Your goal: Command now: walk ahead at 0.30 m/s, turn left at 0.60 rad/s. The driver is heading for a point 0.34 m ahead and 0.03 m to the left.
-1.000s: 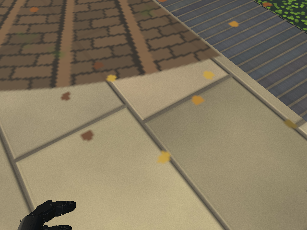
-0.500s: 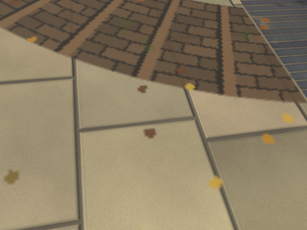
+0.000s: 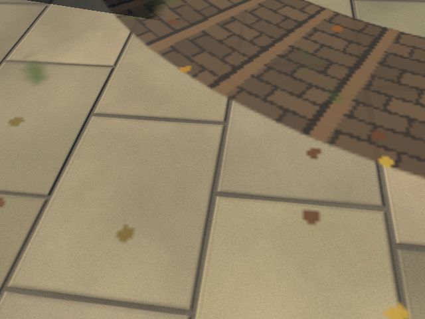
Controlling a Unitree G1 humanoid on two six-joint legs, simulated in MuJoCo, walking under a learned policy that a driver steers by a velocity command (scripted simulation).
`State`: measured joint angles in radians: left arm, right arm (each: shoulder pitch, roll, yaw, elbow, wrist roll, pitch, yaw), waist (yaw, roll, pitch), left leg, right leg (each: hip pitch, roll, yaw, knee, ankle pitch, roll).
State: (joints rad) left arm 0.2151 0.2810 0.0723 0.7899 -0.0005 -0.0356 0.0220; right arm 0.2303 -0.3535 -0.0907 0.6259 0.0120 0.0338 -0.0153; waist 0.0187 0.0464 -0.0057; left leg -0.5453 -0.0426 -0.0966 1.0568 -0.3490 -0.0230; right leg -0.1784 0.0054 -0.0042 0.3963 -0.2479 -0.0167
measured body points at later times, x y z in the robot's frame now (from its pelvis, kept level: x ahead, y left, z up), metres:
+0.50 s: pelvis +0.16 +0.12 +0.00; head +0.20 +0.15 +0.44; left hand +0.19 +0.43 -0.13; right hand +0.38 -0.10 -0.09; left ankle +0.17 +0.20 -0.74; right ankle +0.17 -0.05 -0.65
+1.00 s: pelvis +0.29 +0.14 -0.01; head +0.31 +0.14 +0.44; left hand +0.37 +0.43 -0.12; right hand +0.46 -0.09 -0.14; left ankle +0.17 +0.20 -0.74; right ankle +0.38 +0.05 -0.74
